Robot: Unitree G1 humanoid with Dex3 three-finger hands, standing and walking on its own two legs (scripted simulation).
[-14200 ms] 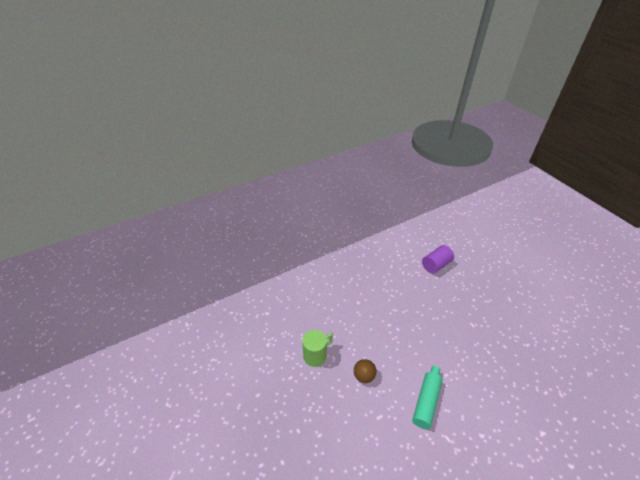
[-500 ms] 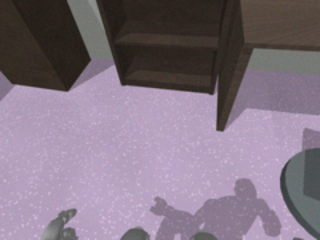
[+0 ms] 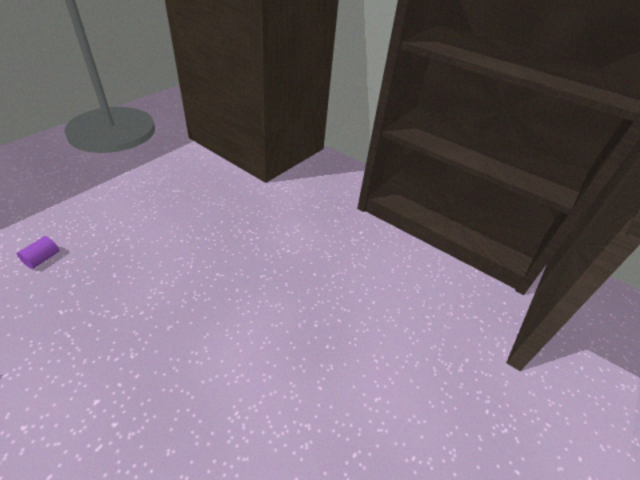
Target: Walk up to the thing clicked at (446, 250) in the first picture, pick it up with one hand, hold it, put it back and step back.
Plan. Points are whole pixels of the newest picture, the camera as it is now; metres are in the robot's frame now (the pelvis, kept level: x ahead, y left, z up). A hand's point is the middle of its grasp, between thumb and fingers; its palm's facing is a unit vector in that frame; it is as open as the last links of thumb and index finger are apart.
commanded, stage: walk up
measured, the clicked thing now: (38, 252) +1.09 +1.10 -0.71
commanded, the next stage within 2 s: none
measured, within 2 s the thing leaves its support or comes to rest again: neither
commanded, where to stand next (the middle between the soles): +0.14 +0.00 m, yaw +38 degrees
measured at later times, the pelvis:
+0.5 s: pelvis +0.06 +0.00 +0.01, yaw +20 degrees
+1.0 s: pelvis +0.08 -0.02 +0.00, yaw +33 degrees
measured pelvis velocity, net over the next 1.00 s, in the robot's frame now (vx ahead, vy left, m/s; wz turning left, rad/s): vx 0.08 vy -0.02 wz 0.58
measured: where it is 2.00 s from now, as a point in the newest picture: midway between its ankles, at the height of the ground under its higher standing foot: outside the picture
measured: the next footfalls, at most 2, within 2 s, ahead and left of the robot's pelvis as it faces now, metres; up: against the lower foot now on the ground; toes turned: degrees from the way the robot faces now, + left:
right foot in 0.52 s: +0.20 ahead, -0.09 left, +0.00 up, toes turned +21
left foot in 0.92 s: +0.08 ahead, +0.11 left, +0.00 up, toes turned +36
